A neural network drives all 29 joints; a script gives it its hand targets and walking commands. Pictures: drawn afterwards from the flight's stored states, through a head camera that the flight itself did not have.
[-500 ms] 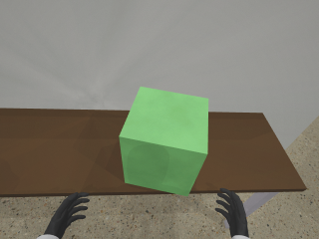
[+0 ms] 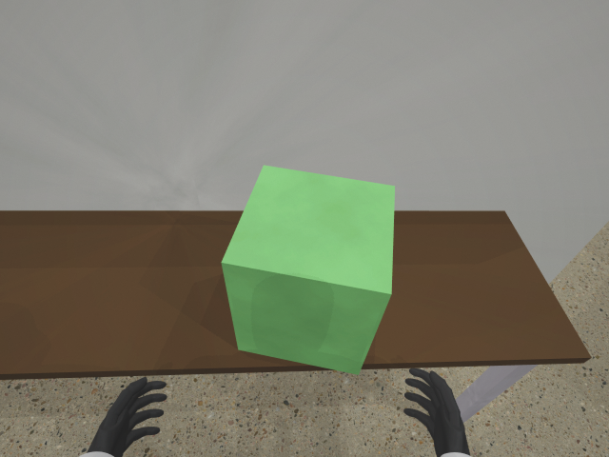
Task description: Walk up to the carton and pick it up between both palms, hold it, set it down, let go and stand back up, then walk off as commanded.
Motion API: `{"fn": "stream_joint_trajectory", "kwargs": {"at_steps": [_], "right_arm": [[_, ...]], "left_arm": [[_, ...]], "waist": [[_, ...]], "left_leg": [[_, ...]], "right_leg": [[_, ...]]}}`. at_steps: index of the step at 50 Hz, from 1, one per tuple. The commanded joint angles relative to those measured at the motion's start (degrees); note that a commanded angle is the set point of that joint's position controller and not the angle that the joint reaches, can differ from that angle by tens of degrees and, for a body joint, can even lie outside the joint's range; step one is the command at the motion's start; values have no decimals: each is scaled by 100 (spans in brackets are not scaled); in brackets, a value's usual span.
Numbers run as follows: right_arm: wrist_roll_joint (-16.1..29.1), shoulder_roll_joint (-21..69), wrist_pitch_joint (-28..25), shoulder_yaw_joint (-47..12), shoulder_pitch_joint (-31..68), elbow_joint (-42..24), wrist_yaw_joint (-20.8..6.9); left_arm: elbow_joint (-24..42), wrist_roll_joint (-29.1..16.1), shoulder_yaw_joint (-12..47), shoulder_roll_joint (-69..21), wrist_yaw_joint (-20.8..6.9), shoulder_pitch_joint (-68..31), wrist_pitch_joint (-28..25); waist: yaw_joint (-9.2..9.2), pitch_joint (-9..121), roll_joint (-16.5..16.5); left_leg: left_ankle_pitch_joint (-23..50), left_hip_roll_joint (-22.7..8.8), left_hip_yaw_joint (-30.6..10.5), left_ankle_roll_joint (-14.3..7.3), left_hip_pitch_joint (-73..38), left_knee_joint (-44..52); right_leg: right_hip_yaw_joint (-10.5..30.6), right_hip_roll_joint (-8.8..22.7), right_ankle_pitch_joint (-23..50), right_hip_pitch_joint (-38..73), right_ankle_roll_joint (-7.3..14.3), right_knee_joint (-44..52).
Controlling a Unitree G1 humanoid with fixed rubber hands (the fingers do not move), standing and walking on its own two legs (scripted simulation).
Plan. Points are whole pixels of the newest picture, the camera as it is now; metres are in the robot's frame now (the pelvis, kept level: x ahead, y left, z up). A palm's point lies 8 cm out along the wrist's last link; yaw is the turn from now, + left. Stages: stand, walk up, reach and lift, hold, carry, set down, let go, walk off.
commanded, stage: set down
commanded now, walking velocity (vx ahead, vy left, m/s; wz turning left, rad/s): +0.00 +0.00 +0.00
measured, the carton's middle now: (312, 272) +0.40 -0.02 -0.02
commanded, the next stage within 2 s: let go in 0.48 s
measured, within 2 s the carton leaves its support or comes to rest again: neither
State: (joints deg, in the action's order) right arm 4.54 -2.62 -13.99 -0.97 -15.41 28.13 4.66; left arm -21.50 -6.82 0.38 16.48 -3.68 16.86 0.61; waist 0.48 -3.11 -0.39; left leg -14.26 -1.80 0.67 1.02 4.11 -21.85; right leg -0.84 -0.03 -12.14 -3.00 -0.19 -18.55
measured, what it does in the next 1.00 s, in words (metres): stands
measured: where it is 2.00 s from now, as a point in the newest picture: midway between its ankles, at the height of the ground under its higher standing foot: outside the picture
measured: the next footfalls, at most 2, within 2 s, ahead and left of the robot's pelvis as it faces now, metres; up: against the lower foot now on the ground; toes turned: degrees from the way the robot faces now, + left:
none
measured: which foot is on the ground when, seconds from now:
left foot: down 0.00-1.00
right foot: down 0.00-1.00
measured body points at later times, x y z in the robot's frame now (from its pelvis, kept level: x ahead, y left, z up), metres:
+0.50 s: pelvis +0.00 -0.01 +0.00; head +0.00 +0.00 +0.45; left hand +0.17 +0.23 -0.08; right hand +0.16 -0.21 -0.08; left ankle -0.02 +0.12 -0.75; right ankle -0.02 -0.13 -0.75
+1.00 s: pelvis +0.00 -0.01 +0.00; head +0.00 -0.01 +0.45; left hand +0.17 +0.23 -0.09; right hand +0.15 -0.23 -0.09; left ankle -0.02 +0.12 -0.75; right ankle -0.02 -0.13 -0.75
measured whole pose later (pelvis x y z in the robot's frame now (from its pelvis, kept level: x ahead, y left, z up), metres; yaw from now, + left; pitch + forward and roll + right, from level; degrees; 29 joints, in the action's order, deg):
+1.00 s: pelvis +0.00 -0.01 +0.00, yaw +0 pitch -3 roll +0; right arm 0.2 -9.8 -8.5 0.7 -11.6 38.6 -0.4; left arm -30.8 -3.3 -0.1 14.2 0.1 11.2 4.8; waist 0.5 -3.7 0.0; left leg -14.4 -1.8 0.7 1.5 5.1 -22.8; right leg -0.8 0.0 -13.9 -5.6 0.3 -22.8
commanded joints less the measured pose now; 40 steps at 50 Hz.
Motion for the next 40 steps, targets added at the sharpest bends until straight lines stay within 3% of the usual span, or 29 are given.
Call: {"fn": "stream_joint_trajectory", "kwargs": {"at_steps": [1,21,40], "right_arm": [[-368,-971,-23,497,273,98,-123],[-571,-1260,126,586,838,532,-424],[-556,-1517,154,568,1060,994,-590]], "left_arm": [[489,533,-398,307,121,-292,45],[48,671,-330,164,338,-724,482],[-261,855,-415,33,384,-905,624]], "waist": [[-309,98,730],[-288,23,564],[-221,134,384]], "left_leg": [[2211,11,278,408,-486,318],[1437,55,315,312,-207,374],[1621,131,295,269,-352,224]], "right_leg": [[-120,-279,560,-96,308,267],[-253,-252,256,-341,276,148],[-253,-233,676,-382,206,76]]}}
